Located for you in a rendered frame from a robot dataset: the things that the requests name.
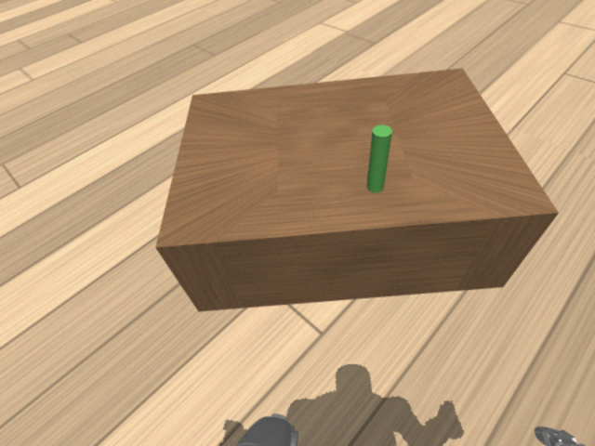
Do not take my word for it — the right robot hand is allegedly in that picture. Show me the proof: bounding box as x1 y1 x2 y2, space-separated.
535 426 585 446

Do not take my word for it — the can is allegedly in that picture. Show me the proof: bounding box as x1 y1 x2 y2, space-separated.
367 125 392 193

